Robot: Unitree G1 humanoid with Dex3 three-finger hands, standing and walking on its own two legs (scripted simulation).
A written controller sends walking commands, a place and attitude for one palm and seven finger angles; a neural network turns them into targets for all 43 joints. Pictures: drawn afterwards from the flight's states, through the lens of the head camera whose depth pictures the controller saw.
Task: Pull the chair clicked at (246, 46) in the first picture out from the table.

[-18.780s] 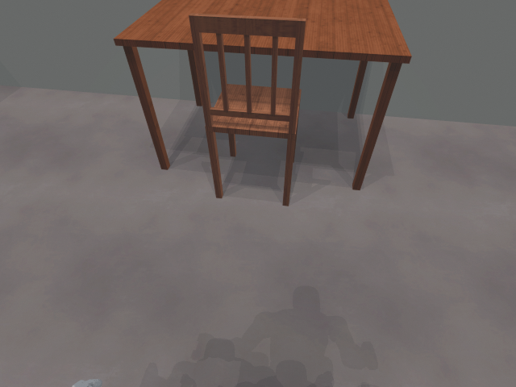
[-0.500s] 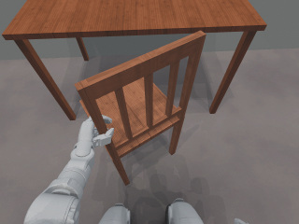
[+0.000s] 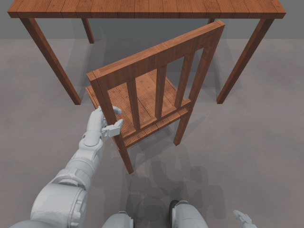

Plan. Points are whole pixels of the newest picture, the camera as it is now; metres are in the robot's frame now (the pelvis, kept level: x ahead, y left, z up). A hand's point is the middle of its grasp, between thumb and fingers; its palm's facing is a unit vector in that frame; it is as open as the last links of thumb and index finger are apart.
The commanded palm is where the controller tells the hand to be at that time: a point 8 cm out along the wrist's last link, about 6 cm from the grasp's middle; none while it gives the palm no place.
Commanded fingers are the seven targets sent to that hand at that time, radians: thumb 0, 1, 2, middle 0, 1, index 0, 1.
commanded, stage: step backward, pulling the chair out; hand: left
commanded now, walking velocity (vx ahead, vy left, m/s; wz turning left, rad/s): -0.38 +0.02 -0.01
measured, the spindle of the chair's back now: (159, 95) +0.51 -0.03 -0.05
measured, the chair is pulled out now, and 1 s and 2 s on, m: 0.28 0.35 0.43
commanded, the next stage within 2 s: none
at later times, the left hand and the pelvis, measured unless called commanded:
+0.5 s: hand (113, 142) +0.34 +0.11 -0.05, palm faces -0.02 -0.98 -0.18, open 5.8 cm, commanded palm +0.36 +0.16 -0.05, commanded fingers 0.00 0.90 0.90 -0.50 -1.45 -0.50 -1.45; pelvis -0.03 +0.00 +0.00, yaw -2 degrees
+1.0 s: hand (111, 148) +0.32 +0.11 -0.05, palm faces -0.01 -0.98 -0.19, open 5.8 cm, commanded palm +0.34 +0.17 -0.04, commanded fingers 0.00 0.90 0.90 -0.50 -1.45 -0.50 -1.45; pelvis -0.06 -0.01 +0.00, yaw -1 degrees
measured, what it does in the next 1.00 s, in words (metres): shifts its weight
